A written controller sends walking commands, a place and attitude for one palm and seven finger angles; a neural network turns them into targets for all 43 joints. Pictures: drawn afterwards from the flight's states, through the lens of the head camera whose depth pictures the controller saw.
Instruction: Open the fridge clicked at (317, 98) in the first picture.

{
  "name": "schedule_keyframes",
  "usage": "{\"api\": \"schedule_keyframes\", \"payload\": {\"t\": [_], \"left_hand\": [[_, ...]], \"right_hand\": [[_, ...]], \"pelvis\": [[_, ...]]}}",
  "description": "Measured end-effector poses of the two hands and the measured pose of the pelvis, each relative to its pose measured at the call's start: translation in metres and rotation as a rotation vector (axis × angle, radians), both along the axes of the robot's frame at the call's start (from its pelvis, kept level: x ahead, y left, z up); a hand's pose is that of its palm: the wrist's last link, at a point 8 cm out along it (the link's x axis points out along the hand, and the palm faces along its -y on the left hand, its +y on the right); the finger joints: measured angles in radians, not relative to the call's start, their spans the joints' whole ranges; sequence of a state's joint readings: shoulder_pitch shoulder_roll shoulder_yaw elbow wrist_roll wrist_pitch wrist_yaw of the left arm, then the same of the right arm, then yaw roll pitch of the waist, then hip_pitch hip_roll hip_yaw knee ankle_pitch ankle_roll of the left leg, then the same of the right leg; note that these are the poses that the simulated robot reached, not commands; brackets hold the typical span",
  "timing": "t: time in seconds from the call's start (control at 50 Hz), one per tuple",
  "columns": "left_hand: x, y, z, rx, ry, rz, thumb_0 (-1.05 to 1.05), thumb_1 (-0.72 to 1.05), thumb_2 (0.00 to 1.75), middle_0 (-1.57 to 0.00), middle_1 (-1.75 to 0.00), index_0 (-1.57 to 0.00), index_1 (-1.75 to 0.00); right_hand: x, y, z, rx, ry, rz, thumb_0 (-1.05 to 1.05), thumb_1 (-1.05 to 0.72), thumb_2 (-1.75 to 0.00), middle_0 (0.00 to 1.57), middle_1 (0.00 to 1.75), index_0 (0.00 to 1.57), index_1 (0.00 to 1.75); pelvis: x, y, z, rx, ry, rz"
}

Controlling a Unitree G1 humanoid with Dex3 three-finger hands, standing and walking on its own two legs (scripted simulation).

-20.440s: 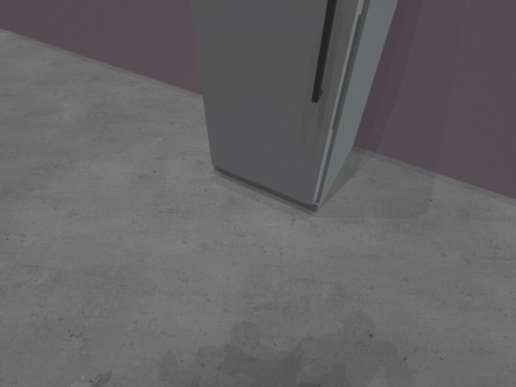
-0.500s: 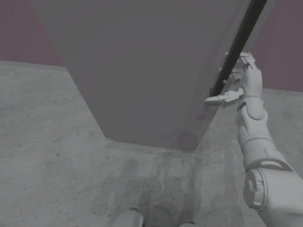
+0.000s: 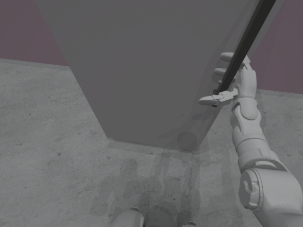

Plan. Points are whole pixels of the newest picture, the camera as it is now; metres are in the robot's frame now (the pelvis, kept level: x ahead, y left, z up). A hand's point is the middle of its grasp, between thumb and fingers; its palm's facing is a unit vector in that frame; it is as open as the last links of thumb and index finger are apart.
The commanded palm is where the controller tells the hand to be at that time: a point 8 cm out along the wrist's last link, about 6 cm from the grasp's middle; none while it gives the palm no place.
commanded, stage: slide the fingers in behind the handle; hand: right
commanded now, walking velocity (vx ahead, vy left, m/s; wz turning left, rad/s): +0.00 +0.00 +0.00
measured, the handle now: (234, 58) +0.54 -0.11 +0.13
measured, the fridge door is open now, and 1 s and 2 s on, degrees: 0 0 3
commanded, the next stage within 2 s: grip the handle and tug to test in 0.40 s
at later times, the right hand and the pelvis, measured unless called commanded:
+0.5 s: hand (222, 82) +0.49 -0.09 +0.09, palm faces -0.03 +1.00 +0.00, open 14.0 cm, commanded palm +0.47 -0.14 +0.10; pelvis +0.00 +0.00 +0.00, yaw +0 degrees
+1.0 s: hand (220, 81) +0.49 -0.09 +0.09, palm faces -0.01 +1.00 +0.00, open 8.5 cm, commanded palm +0.46 -0.14 +0.10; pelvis +0.00 +0.00 +0.00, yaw +0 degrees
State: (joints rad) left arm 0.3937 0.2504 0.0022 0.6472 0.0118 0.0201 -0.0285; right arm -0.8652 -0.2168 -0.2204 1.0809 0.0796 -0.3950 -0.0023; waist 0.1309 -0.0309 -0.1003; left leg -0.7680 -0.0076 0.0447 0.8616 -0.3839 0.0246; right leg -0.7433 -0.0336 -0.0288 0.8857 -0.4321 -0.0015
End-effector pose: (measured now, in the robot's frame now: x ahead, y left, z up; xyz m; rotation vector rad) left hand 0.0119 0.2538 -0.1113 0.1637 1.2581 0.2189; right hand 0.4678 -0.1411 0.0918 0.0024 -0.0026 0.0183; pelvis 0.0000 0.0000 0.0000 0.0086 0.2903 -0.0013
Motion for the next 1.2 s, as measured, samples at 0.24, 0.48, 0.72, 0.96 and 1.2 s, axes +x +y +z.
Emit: {"api": "schedule_keyframes", "payload": {"t": [0.24, 0.48, 0.72, 0.96, 1.2], "left_hand": [[0.004, 0.002, 0.001, 0.004, -0.016, -0.002, 0.01, 0.91, 0.90, -0.20, -0.30, -0.20, -0.30], [0.004, 0.001, 0.001, 0.020, -0.011, -0.014, 0.01, 0.91, 0.90, -0.20, -0.30, -0.20, -0.30], [-0.002, -0.008, -0.002, -0.004, 0.008, 0.005, 0.01, 0.91, 0.90, -0.20, -0.30, -0.20, -0.30], [0.001, -0.007, -0.002, -0.007, 0.008, -0.001, 0.01, 0.91, 0.90, -0.20, -0.30, -0.20, -0.30], [0.009, 0.000, -0.001, 0.001, -0.009, -0.009, 0.01, 0.91, 0.90, -0.20, -0.30, -0.20, -0.30]], "right_hand": [[-0.002, -0.010, 0.002, -0.003, -0.010, -0.007, -0.01, 0.50, -0.30, 0.30, 1.20, 0.30, 1.20], [0.000, -0.009, -0.001, -0.004, -0.003, 0.008, -0.01, 0.50, -0.30, 0.30, 1.20, 0.30, 1.20], [0.005, -0.003, -0.001, -0.002, -0.003, 0.003, -0.01, 0.33, -0.37, 0.32, 1.22, 0.32, 1.23], [0.002, -0.001, -0.001, -0.008, -0.001, -0.005, 0.00, -0.18, -0.59, 0.37, 1.29, 0.37, 1.30], [0.001, -0.003, 0.000, -0.010, -0.001, -0.009, 0.01, -0.71, -0.82, 0.42, 1.37, 0.41, 1.37]], "pelvis": [[-0.001, 0.001, 0.001, 0.000, -0.004, 0.002], [-0.003, -0.003, -0.001, 0.005, 0.003, -0.009], [0.001, -0.006, -0.001, 0.002, 0.010, 0.005], [0.003, -0.005, 0.000, 0.003, 0.004, 0.000], [0.003, -0.001, 0.000, 0.000, 0.002, -0.002]]}}
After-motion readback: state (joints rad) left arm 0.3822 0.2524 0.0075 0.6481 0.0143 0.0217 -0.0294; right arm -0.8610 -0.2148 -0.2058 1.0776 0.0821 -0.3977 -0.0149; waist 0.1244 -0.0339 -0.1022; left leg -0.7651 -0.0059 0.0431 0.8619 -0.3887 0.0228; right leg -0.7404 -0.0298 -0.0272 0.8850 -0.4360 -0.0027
